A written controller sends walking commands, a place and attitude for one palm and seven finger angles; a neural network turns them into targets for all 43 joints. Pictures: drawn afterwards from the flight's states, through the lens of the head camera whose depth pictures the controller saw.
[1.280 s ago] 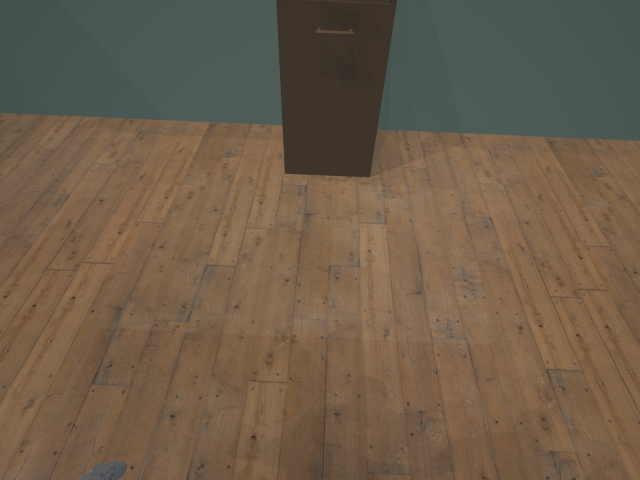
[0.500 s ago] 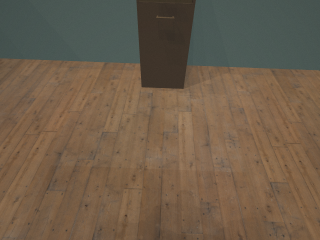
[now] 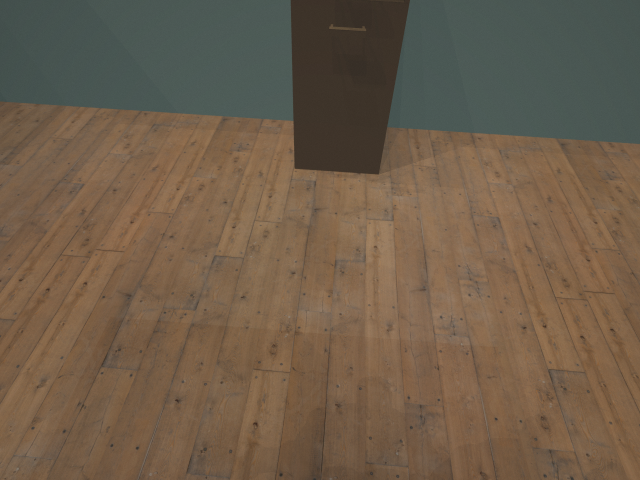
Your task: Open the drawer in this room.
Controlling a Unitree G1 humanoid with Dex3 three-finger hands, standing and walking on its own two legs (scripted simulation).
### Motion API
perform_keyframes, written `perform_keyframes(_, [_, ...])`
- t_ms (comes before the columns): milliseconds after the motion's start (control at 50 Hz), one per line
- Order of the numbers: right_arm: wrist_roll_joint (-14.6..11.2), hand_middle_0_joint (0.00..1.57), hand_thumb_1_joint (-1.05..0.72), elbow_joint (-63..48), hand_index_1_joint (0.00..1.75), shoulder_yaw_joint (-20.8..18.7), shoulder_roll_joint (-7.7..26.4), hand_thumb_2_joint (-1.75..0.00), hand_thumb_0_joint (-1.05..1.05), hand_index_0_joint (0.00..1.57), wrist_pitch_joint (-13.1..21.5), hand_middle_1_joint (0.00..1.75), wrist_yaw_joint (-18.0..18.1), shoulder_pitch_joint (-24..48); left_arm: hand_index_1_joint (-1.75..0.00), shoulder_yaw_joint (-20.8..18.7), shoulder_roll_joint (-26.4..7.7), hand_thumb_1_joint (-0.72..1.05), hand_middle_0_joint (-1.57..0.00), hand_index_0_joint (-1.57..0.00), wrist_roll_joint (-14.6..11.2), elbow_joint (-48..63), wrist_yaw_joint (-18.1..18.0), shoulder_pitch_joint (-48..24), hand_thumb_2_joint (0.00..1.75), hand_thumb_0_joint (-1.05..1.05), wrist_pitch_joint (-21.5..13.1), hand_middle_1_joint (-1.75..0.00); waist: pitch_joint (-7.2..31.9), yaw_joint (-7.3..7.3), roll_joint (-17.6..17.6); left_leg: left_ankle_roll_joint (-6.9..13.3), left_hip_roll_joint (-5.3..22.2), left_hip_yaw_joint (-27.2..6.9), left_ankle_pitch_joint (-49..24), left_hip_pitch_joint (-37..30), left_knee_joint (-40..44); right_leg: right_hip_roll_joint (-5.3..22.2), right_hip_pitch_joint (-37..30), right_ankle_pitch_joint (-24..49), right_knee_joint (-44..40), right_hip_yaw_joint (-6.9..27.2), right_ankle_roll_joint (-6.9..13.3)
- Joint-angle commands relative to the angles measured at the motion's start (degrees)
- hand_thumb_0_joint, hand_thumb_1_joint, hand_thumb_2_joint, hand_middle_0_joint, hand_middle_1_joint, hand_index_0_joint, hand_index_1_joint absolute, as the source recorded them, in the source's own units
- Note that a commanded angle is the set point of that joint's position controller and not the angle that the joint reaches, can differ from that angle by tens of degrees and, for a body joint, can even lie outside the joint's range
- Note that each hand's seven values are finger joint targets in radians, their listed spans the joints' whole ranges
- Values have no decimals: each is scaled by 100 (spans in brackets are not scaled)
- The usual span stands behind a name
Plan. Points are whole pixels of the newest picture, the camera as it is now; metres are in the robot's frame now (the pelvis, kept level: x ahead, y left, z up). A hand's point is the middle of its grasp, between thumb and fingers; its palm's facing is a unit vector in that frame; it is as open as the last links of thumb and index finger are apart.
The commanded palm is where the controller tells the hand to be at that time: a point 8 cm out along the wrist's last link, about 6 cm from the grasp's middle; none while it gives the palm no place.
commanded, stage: turn or walk to find it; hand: left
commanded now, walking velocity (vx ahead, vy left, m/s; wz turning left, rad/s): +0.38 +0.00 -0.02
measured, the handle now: out of the picture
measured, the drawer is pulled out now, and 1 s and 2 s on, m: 0.00 0.00 0.00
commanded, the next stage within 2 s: stand and wait in 0.90 s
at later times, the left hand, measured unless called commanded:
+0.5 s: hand (206, 451) +0.20 +0.18 -0.17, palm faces -0.04 -0.99 -0.16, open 7.4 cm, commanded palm none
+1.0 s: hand (220, 390) +0.30 +0.19 -0.20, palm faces +0.12 -0.98 -0.16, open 7.3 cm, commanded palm none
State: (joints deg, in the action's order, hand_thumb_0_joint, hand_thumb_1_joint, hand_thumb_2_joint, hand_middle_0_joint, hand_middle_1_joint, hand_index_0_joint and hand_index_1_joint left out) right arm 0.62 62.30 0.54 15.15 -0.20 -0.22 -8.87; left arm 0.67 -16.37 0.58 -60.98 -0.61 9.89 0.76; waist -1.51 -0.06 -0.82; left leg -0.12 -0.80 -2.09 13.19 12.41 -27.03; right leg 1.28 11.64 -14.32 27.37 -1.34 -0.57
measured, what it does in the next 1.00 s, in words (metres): walks ahead: right foot, then left foot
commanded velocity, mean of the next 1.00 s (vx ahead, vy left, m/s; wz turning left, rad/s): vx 0.33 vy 0.00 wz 0.02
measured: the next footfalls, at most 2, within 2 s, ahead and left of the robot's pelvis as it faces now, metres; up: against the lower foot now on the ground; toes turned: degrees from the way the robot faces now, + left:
right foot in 0.58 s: +0.30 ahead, -0.14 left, +0.00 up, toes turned -8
left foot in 0.96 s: +0.45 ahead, +0.12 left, +0.00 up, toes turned +12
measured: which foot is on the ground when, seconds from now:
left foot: down 0.00-0.58, up 0.60-0.94, down 0.96-1.00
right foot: down 0.00-0.22, up 0.24-0.56, down 0.58-0.98, up 1.00-1.00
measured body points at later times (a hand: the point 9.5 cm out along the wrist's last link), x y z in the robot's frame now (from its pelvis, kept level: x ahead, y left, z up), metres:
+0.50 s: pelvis +0.13 +0.00 +0.00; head +0.16 +0.01 +0.45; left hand +0.20 +0.23 -0.16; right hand -0.01 -0.19 -0.14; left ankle +0.01 +0.13 -0.74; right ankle +0.22 -0.13 -0.71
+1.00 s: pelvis +0.34 +0.01 -0.02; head +0.34 +0.04 +0.43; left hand +0.29 +0.24 -0.19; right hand +0.46 -0.23 -0.13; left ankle +0.42 +0.10 -0.74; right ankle +0.26 -0.13 -0.73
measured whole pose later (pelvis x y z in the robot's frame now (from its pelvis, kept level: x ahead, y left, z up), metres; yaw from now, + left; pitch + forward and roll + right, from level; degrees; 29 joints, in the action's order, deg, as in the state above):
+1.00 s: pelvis +0.34 +0.01 -0.02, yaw +2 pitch -2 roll -2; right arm 1.6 56.3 -2.9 10.1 4.1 -0.9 -8.1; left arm -3.0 -11.7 1.0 -63.6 -0.1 21.3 -2.0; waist -1.4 1.4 -1.9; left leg 2.5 5.5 8.8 11.3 22.3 -36.2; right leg 3.3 7.5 -25.7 37.7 -8.7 -1.0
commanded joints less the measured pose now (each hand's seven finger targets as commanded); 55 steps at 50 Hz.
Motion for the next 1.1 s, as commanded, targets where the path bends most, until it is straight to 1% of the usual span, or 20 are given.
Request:
perform_keyframes(0, [77,20,-90,-199,30,-129,625,-90,0,20,13,30,34,-286,-30,-155,-640,90,-20,-20,74,140,3,486,90,0,-32,-30,-138,76,-99,171,393,-401,1741,563,463,534,118,-2128,-880,802,242])
perform_keyframes(140, [69,20,-90,-291,30,-225,250,-90,0,20,170,30,20,-915,-30,-393,-691,90,-20,-20,64,203,31,791,90,0,-156,-30,-514,-146,-401,168,335,410,1192,323,-599,1163,820,-2617,-1091,1260,806])
perform_keyframes(160, [68,20,-90,-198,30,-240,262,-90,0,20,202,30,25,-1259,-30,-377,-531,90,-20,-20,64,251,51,631,90,0,-146,-30,-638,-314,34,224,432,170,1383,-150,-57,792,1297,-2369,-547,813,660])
perform_keyframes(200, [115,20,-90,121,30,-415,813,-90,0,20,305,30,87,-2337,-30,-293,0,90,-20,-20,69,512,98,243,90,0,-184,-30,-792,-643,2103,907,1944,-2429,2241,-977,1703,-278,2650,-1704,2246,-522,192])
perform_keyframes(220, [107,20,-90,185,30,-383,698,-90,0,20,333,30,152,-2566,-30,-311,-35,90,-20,-20,108,707,78,-168,90,0,-247,-30,-1115,-689,1546,1202,2250,-2942,1496,-1088,1918,-9,3243,-1631,3058,-14,235])
perform_keyframes(280, [68,20,-90,106,30,-277,303,-90,0,20,490,30,217,-2239,-30,-336,123,90,-20,-20,94,568,176,2,90,0,-346,-30,-643,-356,611,1286,2025,-1809,-971,-1392,1488,440,3152,-976,3547,134,167])
perform_keyframes(360, [55,20,-90,195,30,-325,207,-90,0,20,556,30,239,-2085,-30,-317,378,90,-20,-20,66,579,252,-27,90,0,-252,-30,-537,-175,801,1066,1614,-626,-1138,-1043,1605,518,2506,-382,2523,-206,51])
perform_keyframes(460, [96,20,-90,381,30,-362,196,-90,0,20,517,30,225,-2198,-30,-368,475,90,-20,-20,56,708,267,-396,90,0,-287,-30,-559,-189,803,884,1528,-205,-1561,-738,1413,221,1347,10,1066,-621,172])
perform_keyframes(500, [69,20,-90,408,30,-376,232,-90,0,20,489,30,215,-2096,-30,-441,334,90,-20,-20,69,518,234,235,90,0,-322,-30,-267,183,595,715,1371,53,-2437,-518,561,-40,220,259,568,-806,289])
perform_keyframes(520, [34,20,-90,404,30,-372,184,-90,0,20,496,30,199,-2049,-30,-513,124,90,-20,-20,102,273,198,1013,90,0,-365,-30,47,525,367,541,1160,276,-2553,-101,-447,-27,-903,383,392,-704,370])
perform_keyframes(540, [-16,20,-90,303,30,-348,-13,-90,0,20,512,30,131,-2068,-30,-659,-386,90,-20,-20,151,25,128,1938,90,0,-459,-30,679,898,-469,301,789,633,-1426,977,-2183,1055,-2257,-373,43,545,751])
perform_keyframes(560, [-58,20,-90,58,30,-291,-333,-90,0,20,537,30,116,-2122,-30,-780,-1020,90,-20,-20,91,-99,50,2505,90,0,-482,-30,1231,858,-1587,141,132,694,1768,2244,-4158,2681,-2885,-607,-954,3190,1343])
perform_keyframes(580, [-36,20,-90,-15,30,-347,-212,-90,0,20,495,30,109,-1659,-30,-756,-989,90,-20,-20,4,-66,39,2174,90,0,-424,-30,870,823,-882,240,452,240,1777,2496,-4925,2727,-2149,-1646,-1410,3296,1489])
perform_keyframes(620, [45,20,-90,-156,30,-391,-303,-90,0,20,427,30,41,-1099,-30,-589,-370,90,-20,-20,47,176,-10,1164,90,0,-420,-30,-178,437,-526,221,947,130,867,2656,-4984,2320,-545,-1846,-1621,2351,1202])
perform_keyframes(700, [98,20,-90,-40,30,-407,-559,-90,0,20,161,30,-19,-1576,-30,-424,118,90,-20,-20,123,244,-33,630,90,0,-485,-30,-386,-225,-513,-30,1058,442,377,1694,-3777,1645,833,-671,-1820,527,862])
perform_keyframes(860, [68,20,-90,-677,30,-387,-378,-90,0,20,304,30,-173,-364,-30,-483,-249,90,-20,-20,106,125,40,1022,90,0,-493,-30,-464,36,-449,-42,764,968,9,1091,-1207,1479,204,-200,-1526,246,887])
perform_keyframes(920, [96,20,-90,-441,30,-424,-40,-90,0,20,379,30,-92,-1090,-30,-464,-157,90,-20,-20,67,93,31,1025,90,0,-424,-30,-230,-363,142,15,570,1091,-212,-532,-183,1036,492,809,-54,-284,585])
perform_keyframes(960, [122,20,-90,-223,30,-609,985,-90,0,20,370,30,42,-2229,-30,-361,289,90,-20,-20,1,329,77,1166,90,0,-418,-30,610,-612,2164,1052,2670,-1834,-1485,-2011,972,-75,2018,-2011,3182,-888,2])
perform_keyframes(980, [82,20,-90,-180,30,-542,830,-90,0,20,333,30,107,-2026,-30,-364,131,90,-20,-20,53,350,10,926,90,0,-388,-30,570,-602,1754,1190,2696,-1903,-1457,-1643,1088,130,2172,-2090,3938,-299,68])
perform_keyframes(1080, [11,20,-90,-419,30,-325,164,-90,0,20,420,30,171,-776,-30,-314,417,90,-20,-20,58,108,24,1085,90,0,-228,-30,306,43,839,882,1715,-67,-3124,-318,988,560,1483,-860,3367,-160,-217])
